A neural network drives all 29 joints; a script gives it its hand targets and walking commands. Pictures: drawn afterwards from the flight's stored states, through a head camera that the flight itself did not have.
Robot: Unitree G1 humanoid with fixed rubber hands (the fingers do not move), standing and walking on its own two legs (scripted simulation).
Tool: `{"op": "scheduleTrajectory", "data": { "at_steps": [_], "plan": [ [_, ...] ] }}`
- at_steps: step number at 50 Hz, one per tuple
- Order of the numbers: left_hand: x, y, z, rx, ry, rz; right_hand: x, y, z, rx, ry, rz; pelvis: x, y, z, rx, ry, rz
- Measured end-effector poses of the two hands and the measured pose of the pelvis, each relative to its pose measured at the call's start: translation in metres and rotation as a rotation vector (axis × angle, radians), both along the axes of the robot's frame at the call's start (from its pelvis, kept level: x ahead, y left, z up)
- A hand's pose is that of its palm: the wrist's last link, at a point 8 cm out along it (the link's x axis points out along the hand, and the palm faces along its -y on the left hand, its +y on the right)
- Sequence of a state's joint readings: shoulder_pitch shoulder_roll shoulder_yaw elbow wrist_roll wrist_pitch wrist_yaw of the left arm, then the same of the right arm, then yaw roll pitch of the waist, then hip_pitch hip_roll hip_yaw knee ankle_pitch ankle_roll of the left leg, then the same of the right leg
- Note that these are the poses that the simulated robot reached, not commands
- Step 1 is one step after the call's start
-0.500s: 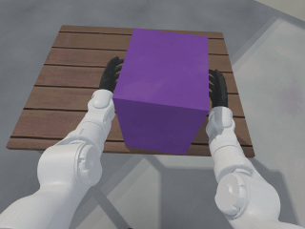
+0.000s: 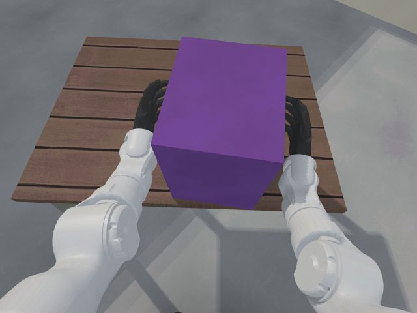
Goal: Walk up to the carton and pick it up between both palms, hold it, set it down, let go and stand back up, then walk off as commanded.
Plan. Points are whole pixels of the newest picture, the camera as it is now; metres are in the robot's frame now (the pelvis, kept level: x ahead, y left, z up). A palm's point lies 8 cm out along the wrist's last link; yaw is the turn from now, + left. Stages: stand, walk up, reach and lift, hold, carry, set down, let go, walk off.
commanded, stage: reach and lift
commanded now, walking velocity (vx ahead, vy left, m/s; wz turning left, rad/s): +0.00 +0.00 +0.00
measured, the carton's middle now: (221, 133) +0.49 +0.01 +0.02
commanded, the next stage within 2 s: none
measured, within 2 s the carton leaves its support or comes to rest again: neither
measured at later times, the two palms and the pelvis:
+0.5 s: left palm (149, 126) +0.45 +0.15 +0.07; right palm (301, 151) +0.43 -0.14 +0.06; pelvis -0.01 +0.00 +0.00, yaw +0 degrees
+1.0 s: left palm (144, 138) +0.43 +0.15 +0.07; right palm (302, 143) +0.43 -0.13 +0.09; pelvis -0.01 -0.01 +0.00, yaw +0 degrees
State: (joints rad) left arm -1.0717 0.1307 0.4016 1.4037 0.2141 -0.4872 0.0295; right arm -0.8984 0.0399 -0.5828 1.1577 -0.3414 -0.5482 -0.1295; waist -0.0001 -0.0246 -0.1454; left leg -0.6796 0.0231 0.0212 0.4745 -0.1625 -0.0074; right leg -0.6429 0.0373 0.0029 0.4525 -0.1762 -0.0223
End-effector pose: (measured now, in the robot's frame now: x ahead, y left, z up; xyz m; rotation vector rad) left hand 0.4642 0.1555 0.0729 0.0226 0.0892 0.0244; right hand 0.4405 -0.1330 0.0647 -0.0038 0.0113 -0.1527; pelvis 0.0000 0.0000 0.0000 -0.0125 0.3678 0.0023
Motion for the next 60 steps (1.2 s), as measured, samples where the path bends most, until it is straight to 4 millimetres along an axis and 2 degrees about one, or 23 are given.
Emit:
{"op": "scheduleTrajectory", "data": {
  "at_steps": [11,36,43,50,60],
  "plan": [
    [-0.011,-0.005,0.002,-0.007,-0.024,-0.006,-0.013,-0.003,0.000,0.032,-0.030,-0.020,-0.007,-0.001,0.000,0.000,-0.010,-0.001],
    [-0.012,-0.009,0.002,-0.008,-0.023,0.002,-0.014,-0.006,0.000,0.007,-0.020,-0.024,-0.007,-0.002,0.000,0.000,-0.009,-0.002],
    [-0.020,-0.007,-0.003,-0.009,0.030,0.039,-0.012,-0.004,0.005,-0.040,0.032,0.000,-0.007,-0.004,0.000,0.000,-0.009,-0.003],
    [-0.035,-0.002,-0.001,-0.011,0.069,0.080,-0.014,0.003,0.023,-0.052,0.060,0.024,-0.008,-0.005,0.000,0.000,-0.011,-0.004],
    [-0.053,0.000,0.045,-0.022,0.045,0.085,-0.032,0.005,0.071,-0.019,0.036,0.022,-0.023,-0.004,0.001,-0.001,-0.065,-0.004]
  ]
}}
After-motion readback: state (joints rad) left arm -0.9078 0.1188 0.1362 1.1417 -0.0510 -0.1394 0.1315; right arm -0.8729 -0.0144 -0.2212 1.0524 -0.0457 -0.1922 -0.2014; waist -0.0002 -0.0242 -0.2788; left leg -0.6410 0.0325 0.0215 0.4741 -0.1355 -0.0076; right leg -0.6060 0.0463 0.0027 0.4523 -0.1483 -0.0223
